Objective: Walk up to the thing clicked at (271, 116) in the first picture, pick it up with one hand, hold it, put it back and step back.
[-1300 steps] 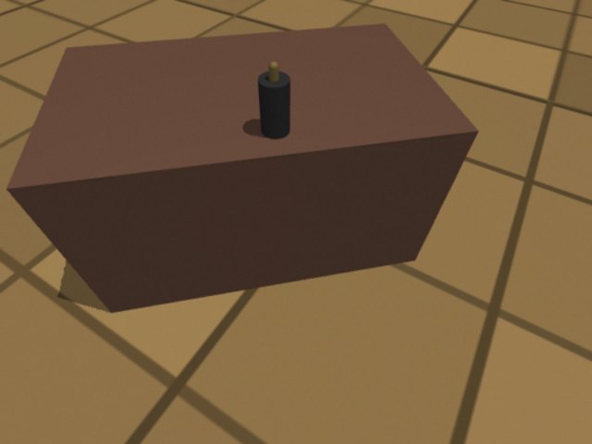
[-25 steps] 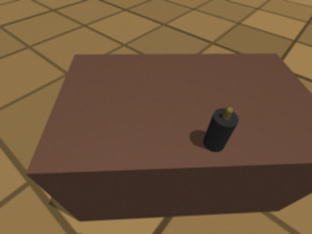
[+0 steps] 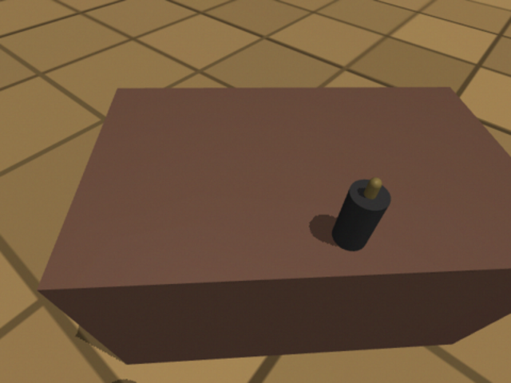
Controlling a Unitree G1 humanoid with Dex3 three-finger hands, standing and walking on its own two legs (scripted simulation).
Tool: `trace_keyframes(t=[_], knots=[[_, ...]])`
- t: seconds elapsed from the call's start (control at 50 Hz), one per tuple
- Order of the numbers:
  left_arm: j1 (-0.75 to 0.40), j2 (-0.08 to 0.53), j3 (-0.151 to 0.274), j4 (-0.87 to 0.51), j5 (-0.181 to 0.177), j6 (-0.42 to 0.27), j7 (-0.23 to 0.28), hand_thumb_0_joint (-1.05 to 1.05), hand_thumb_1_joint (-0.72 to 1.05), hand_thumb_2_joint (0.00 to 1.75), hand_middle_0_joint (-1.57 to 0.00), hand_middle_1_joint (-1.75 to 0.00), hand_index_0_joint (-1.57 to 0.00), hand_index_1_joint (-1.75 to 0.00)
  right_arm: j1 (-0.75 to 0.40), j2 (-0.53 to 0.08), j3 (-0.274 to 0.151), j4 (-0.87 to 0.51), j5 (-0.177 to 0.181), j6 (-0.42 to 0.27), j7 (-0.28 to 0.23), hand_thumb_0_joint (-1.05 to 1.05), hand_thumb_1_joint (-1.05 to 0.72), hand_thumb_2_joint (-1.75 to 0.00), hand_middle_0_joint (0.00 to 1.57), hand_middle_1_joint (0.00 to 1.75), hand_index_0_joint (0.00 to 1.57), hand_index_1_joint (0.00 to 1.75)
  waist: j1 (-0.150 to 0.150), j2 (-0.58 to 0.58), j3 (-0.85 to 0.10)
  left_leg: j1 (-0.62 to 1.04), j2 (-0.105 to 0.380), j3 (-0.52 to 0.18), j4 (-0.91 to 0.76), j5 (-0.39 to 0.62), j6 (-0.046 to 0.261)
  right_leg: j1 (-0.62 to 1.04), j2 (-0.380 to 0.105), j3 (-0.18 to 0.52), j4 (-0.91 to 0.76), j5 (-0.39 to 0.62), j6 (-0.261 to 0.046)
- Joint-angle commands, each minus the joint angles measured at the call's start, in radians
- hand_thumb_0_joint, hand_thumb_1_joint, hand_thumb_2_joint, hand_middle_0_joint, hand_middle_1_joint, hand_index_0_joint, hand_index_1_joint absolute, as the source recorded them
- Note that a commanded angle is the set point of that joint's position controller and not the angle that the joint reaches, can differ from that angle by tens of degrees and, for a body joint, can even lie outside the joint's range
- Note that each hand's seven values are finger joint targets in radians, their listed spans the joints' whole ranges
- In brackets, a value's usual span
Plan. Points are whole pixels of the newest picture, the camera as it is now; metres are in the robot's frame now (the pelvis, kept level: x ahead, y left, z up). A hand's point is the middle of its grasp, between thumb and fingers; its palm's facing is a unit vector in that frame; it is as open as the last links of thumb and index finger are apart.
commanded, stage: home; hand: right
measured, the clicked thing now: (361, 211) +0.44 -0.22 -0.03
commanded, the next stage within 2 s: stand in 0.22 s
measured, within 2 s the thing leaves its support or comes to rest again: neither
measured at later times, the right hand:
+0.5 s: hand out of the picture +0.07 -0.25 -0.15, palm faces -0.01 +0.93 -0.36, open 16.0 cm
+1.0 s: hand out of the picture +0.08 -0.25 -0.15, palm faces +0.00 +0.93 -0.36, open 7.5 cm
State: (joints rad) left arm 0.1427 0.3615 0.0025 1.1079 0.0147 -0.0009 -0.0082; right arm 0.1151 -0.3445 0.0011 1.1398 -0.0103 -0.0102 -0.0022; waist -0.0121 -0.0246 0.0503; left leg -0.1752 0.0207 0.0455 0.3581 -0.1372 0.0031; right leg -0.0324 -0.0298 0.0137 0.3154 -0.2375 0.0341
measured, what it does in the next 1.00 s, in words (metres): stands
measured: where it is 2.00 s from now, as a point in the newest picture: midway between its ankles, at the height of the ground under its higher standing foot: outside the picture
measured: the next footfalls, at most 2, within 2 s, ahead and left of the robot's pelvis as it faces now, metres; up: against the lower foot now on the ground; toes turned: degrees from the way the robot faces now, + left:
none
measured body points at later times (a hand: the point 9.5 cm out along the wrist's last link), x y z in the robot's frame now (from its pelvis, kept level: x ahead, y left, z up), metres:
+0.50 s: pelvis +0.00 +0.00 +0.00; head +0.00 +0.02 +0.45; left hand +0.06 +0.31 -0.14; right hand +0.07 -0.30 -0.13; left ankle +0.04 +0.12 -0.75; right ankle -0.04 -0.14 -0.75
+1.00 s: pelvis +0.00 +0.00 +0.00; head +0.01 +0.01 +0.45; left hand +0.07 +0.30 -0.14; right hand +0.08 -0.30 -0.13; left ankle +0.04 +0.12 -0.75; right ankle -0.04 -0.14 -0.75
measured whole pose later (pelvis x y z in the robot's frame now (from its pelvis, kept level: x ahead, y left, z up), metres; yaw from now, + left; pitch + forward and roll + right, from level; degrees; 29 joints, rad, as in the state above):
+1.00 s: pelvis +0.00 +0.00 +0.00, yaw +0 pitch -3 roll +0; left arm 0.16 0.36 0.00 1.10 0.01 0.00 -0.01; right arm 0.11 -0.34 -0.01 1.14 -0.01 -0.01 0.00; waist -0.01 -0.02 0.05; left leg -0.17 0.01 0.04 0.35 -0.14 0.01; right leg -0.02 -0.04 0.01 0.31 -0.24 0.04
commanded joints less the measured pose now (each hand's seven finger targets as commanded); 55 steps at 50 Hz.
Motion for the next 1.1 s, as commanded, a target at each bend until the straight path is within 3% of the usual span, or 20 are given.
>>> trace_keyframes(t=[0.0, 0.04, 0.1, 0.12, 0.16, 0.18, 0.24, 0.26, 0.3, 0.34, 0.36, 0.46, 0.5, 0.52, 0.66, 0.68, 0.76, 0.84, 1.0, 1.08], knots=[[-0.017, 0.199, 0.04, -0.057, 0.001, -0.018, 0.017, 0.0, 0.9, 0.9, -0.2, -0.3, -0.2, -0.3, -0.05, -0.228, -0.042, -0.054, 0.003, -0.022, -0.01, 0.0, 0.59, -0.03, 0.05, 0.04, 0.05, 0.04, 0.008, 0.027, -0.078, 0.12, 0.115, -0.116, -0.047, 0.11, 0.02, -0.089, -0.101, 0.066, -0.063, 0.123, -0.051], [-0.023, 0.201, 0.039, -0.06, -0.001, -0.019, 0.019, 0.0, 0.9, 0.9, -0.2, -0.3, -0.2, -0.3, -0.045, -0.223, -0.041, -0.055, 0.003, -0.023, -0.011, 0.0, 0.58, -0.03, 0.05, 0.05, 0.05, 0.05, 0.005, 0.029, -0.103, 0.131, 0.121, -0.108, -0.028, 0.21, 0.023, -0.068, -0.104, 0.061, -0.053, 0.19, -0.048], [-0.016, 0.202, 0.037, -0.057, -0.002, -0.017, 0.019, 0.0, 0.9, 0.9, -0.2, -0.3, -0.2, -0.3, -0.041, -0.225, -0.041, -0.048, 0.003, -0.025, -0.012, 0.0, 0.6, -0.02, 0.05, 0.04, 0.05, 0.04, 0.003, 0.028, -0.094, 0.136, 0.121, -0.109, -0.032, 0.212, 0.02, -0.073, -0.104, 0.06, -0.051, 0.191, -0.046], [-0.014, 0.198, 0.036, -0.055, -0.002, -0.015, 0.019, 0.0, 0.9, 0.9, -0.2, -0.3, -0.2, -0.3, -0.039, -0.227, -0.04, -0.048, 0.002, -0.023, -0.012, 0.0, 0.59, -0.03, 0.05, 0.04, 0.05, 0.04, 0.004, 0.037, -0.082, 0.124, 0.117, -0.109, -0.041, 0.172, 0.019, -0.079, -0.101, 0.058, -0.055, 0.162, -0.046], [-0.013, 0.197, 0.034, -0.054, -0.001, -0.016, 0.021, 0.0, 0.9, 0.9, -0.2, -0.3, -0.2, -0.3, -0.046, -0.225, -0.041, -0.048, 0.002, -0.021, -0.012, 0.0, 0.59, -0.03, 0.05, 0.04, 0.05, 0.04, 0.006, 0.022, -0.073, 0.114, 0.118, -0.11, -0.035, 0.191, 0.021, -0.078, -0.105, 0.056, -0.058, 0.173, -0.045], [-0.008, 0.199, 0.035, -0.049, -0.001, -0.014, 0.021, 0.0, 0.9, 0.9, -0.2, -0.3, -0.2, -0.3, -0.041, -0.225, -0.042, -0.045, 0.003, -0.018, -0.012, 0.0, 0.58, -0.03, 0.05, 0.05, 0.05, 0.05, 0.003, 0.025, -0.054, 0.103, 0.114, -0.112, -0.049, 0.113, 0.021, -0.089, -0.103, 0.058, -0.068, 0.119, -0.047], [-0.012, 0.201, 0.036, -0.053, 0.002, -0.012, 0.019, 0.0, 0.9, 0.9, -0.2, -0.3, -0.2, -0.3, -0.048, -0.231, -0.047, -0.047, 0.001, -0.018, -0.011, 0.0, 0.58, -0.04, 0.05, 0.05, 0.05, 0.05, 0.003, 0.026, -0.041, 0.105, 0.115, -0.117, -0.057, 0.085, 0.018, -0.116, -0.098, 0.054, -0.067, 0.08, -0.049], [-0.011, 0.198, 0.036, -0.05, 0.0, -0.011, 0.019, 0.0, 0.9, 0.9, -0.2, -0.3, -0.2, -0.3, -0.046, -0.228, -0.045, -0.044, 0.0, -0.017, -0.01, 0.0, 0.57, -0.04, 0.05, 0.05, 0.05, 0.05, 0.002, 0.036, -0.02, 0.084, 0.113, -0.121, -0.074, 0.027, 0.019, -0.12, -0.097, 0.056, -0.074, 0.048, -0.05], [-0.007, 0.202, 0.037, -0.054, 0.0, -0.013, 0.018, 0.0, 0.9, 0.9, -0.2, -0.3, -0.2, -0.3, -0.048, -0.229, -0.048, -0.045, 0.002, -0.019, -0.009, 0.0, 0.58, -0.03, 0.05, 0.05, 0.05, 0.05, 0.002, 0.03, -0.037, 0.103, 0.114, -0.121, -0.066, 0.065, 0.021, -0.117, -0.1, 0.059, -0.07, 0.075, -0.053], [-0.007, 0.201, 0.037, -0.051, 0.001, -0.013, 0.019, 0.0, 0.9, 0.9, -0.2, -0.3, -0.2, -0.3, -0.052, -0.225, -0.048, -0.046, 0.002, -0.019, -0.009, 0.0, 0.42, -0.19, 0.2, 0.21, 0.2, 0.21, 0.002, 0.025, -0.024, 0.09, 0.114, -0.125, -0.074, 0.035, 0.019, -0.124, -0.096, 0.055, -0.07, 0.051, -0.052], [-0.003, 0.196, 0.036, -0.051, 0.002, -0.014, 0.019, 0.0, 0.9, 0.9, -0.2, -0.3, -0.2, -0.3, -0.049, -0.224, -0.048, -0.046, 0.001, -0.017, -0.008, 0.0, 0.34, -0.27, 0.2, 0.29, 0.2, 0.29, 0.002, 0.029, -0.016, 0.074, 0.113, -0.128, -0.081, 0.0, 0.019, -0.123, -0.095, 0.055, -0.075, 0.027, -0.05], [0.002, 0.202, 0.04, -0.057, 0.001, -0.018, 0.017, 0.0, 0.9, 0.9, -0.2, -0.3, -0.2, -0.3, -0.049, -0.227, -0.052, -0.049, 0.002, -0.017, -0.006, 0.0, -0.06, -0.67, 0.2, 0.3, 0.2, 0.3, 0.001, 0.032, -0.034, 0.085, 0.107, -0.125, -0.075, -0.01, 0.022, -0.114, -0.102, 0.064, -0.082, 0.041, -0.053], [0.0, 0.203, 0.04, -0.063, 0.0, -0.021, 0.017, 0.0, 0.9, 0.9, -0.2, -0.3, -0.2, -0.3, -0.054, -0.222, -0.05, -0.052, 0.001, -0.021, -0.005, 0.0, -0.22, -0.83, 0.2, 0.3, 0.2, 0.3, 0.003, 0.033, -0.069, 0.113, 0.111, -0.12, -0.058, 0.094, 0.021, -0.099, -0.104, 0.063, -0.068, 0.106, -0.051], [0.004, 0.198, 0.039, -0.061, 0.002, -0.019, 0.018, 0.0, 0.9, 0.9, -0.2, -0.3, -0.2, -0.3, -0.054, -0.225, -0.05, -0.052, 0.003, -0.02, -0.006, 0.0, -0.3, -0.9, 0.2, 0.3, 0.2, 0.3, 0.004, 0.04, -0.061, 0.107, 0.113, -0.122, -0.06, 0.081, 0.021, -0.103, -0.099, 0.055, -0.069, 0.085, -0.049], [0.0, 0.199, 0.036, -0.065, -0.001, -0.02, 0.02, 0.0, 0.9, 0.9, -0.2, -0.3, -0.2, -0.3, -0.05, -0.22, -0.048, -0.047, 0.004, -0.021, -0.008, 0.0, -0.86, -0.9, 0.2, 0.3, 0.2, 0.3, 0.004, 0.021, -0.082, 0.125, 0.119, -0.113, -0.03, 0.196, 0.023, -0.081, -0.108, 0.055, -0.059, 0.17, -0.047], [0.0, 0.198, 0.037, -0.063, -0.001, -0.019, 0.02, 0.0, 0.9, 0.9, -0.2, -0.3, -0.2, -0.3, -0.038, -0.221, -0.046, -0.045, 0.004, -0.02, -0.008, 0.0, -0.9, -0.9, 0.2, 0.3, 0.2, 0.3, -0.001, 0.025, -0.072, 0.109, 0.112, -0.111, -0.043, 0.15, 0.021, -0.081, -0.108, 0.059, -0.069, 0.145, -0.047], [0.002, 0.201, 0.038, -0.06, 0.002, -0.015, 0.019, 0.0, 0.9, 0.9, -0.2, -0.3, -0.2, -0.3, -0.053, -0.225, -0.049, -0.047, 0.003, -0.016, -0.008, 0.0, -0.9, -0.9, 0.2, 0.3, 0.2, 0.3, 0.004, 0.024, -0.023, 0.08, 0.107, -0.123, -0.071, 0.031, 0.019, -0.113, -0.102, 0.054, -0.078, 0.057, -0.051], [-0.001, 0.2, 0.04, -0.065, 0.0, -0.018, 0.02, 0.0, 0.9, 0.9, -0.2, -0.3, -0.2, -0.3, -0.051, -0.223, -0.051, -0.05, 0.002, -0.019, -0.007, 0.0, -0.9, -0.9, 0.2, 0.3, 0.2, 0.3, 0.005, 0.022, -0.056, 0.106, 0.114, -0.121, -0.052, 0.113, 0.022, -0.099, -0.106, 0.056, -0.067, 0.104, -0.05], [-0.002, 0.198, 0.042, -0.064, -0.001, -0.016, 0.019, 0.0, 0.9, 0.9, -0.2, -0.3, -0.2, -0.3, -0.045, -0.219, -0.05, -0.051, 0.004, -0.02, -0.007, 0.0, -0.9, -0.9, 0.2, 0.3, 0.2, 0.3, 0.004, 0.033, -0.045, 0.099, 0.111, -0.124, -0.067, 0.081, 0.02, -0.093, -0.103, 0.053, -0.065, 0.08, -0.051], [0.001, 0.197, 0.041, -0.066, -0.001, -0.02, 0.019, 0.0, 0.9, 0.9, -0.2, -0.3, -0.2, -0.3, -0.056, -0.218, -0.05, -0.053, 0.004, -0.022, -0.007, 0.0, -0.9, -0.9, 0.2, 0.3, 0.2, 0.3, 0.008, 0.016, -0.051, 0.111, 0.115, -0.12, -0.045, 0.158, 0.02, -0.095, -0.106, 0.051, -0.07, 0.123, -0.049]])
